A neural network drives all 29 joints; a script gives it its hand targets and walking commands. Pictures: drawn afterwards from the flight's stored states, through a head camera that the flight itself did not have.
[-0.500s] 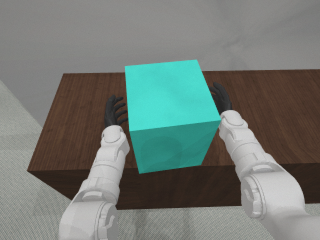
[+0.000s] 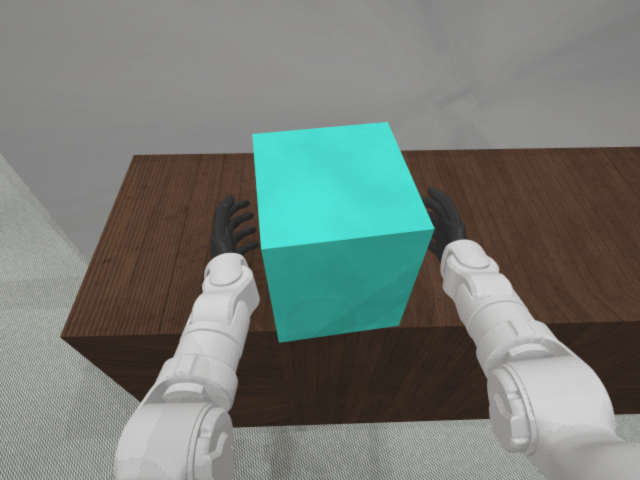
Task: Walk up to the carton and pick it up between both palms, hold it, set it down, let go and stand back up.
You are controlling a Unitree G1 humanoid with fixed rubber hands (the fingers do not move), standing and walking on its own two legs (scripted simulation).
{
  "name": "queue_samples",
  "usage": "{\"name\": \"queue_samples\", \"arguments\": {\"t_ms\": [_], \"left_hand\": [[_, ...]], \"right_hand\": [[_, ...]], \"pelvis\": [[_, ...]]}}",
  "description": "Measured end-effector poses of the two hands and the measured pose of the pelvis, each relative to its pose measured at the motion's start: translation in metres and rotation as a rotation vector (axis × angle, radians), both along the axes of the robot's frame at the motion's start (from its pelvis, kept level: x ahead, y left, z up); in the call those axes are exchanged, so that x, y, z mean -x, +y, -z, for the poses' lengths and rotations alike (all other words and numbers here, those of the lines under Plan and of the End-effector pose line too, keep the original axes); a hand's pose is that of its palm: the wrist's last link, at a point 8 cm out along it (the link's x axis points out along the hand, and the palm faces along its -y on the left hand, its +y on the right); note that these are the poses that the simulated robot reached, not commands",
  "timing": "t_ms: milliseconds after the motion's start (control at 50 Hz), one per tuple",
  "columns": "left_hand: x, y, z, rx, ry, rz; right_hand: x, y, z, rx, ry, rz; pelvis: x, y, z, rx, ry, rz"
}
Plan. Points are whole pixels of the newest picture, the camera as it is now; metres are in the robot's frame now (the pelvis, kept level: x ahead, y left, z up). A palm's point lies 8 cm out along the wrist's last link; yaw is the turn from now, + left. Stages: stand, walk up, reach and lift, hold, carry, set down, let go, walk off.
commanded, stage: set down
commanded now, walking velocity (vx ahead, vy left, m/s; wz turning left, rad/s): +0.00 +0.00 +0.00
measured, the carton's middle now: (330, 237) +0.47 +0.04 +0.00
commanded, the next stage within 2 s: none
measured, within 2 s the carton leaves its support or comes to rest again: neither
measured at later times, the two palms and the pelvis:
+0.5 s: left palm (216, 294) +0.34 +0.18 +0.02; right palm (478, 292) +0.38 -0.17 +0.01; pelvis -0.01 +0.00 +0.00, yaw +0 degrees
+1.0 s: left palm (207, 329) +0.30 +0.19 +0.00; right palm (485, 337) +0.33 -0.18 -0.03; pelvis -0.01 +0.00 +0.00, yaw +0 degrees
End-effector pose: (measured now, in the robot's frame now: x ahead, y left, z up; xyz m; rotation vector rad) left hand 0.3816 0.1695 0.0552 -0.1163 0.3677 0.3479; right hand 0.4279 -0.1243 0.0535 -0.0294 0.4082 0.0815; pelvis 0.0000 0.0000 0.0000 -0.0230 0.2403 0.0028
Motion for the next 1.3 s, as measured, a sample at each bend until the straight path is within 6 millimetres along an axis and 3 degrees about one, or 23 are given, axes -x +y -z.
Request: {"name": "queue_samples", "arguments": {"t_ms": [240,440,660,900,1040,1300], "left_hand": [[0.021,0.001,0.022,-0.012,0.041,0.004],[0.039,0.011,0.031,-0.028,0.008,-0.009],[0.044,0.008,0.033,-0.044,-0.008,0.004],[0.067,0.015,0.059,-0.034,0.020,-0.019],[0.082,0.023,0.057,-0.045,-0.007,-0.040],[0.090,0.019,0.052,-0.062,-0.024,-0.018]], "right_hand": [[0.030,-0.021,0.033,0.014,0.028,0.018],[0.046,-0.039,0.038,0.018,-0.001,0.014],[0.059,-0.045,0.049,0.014,0.015,-0.019],[0.084,-0.054,0.077,0.032,0.029,-0.021],[0.100,-0.059,0.079,0.030,0.011,-0.024],[0.119,-0.069,0.083,0.027,0.019,-0.036]], "pelvis": [[0.003,0.000,0.001,0.000,-0.006,0.000],[0.008,0.000,0.002,0.001,-0.020,0.000],[0.010,-0.002,0.002,-0.002,-0.026,0.000],[0.008,-0.002,0.002,-0.002,-0.024,0.000],[0.009,-0.002,0.002,-0.002,-0.025,0.000],[0.009,-0.004,0.002,-0.005,-0.025,0.000]]}}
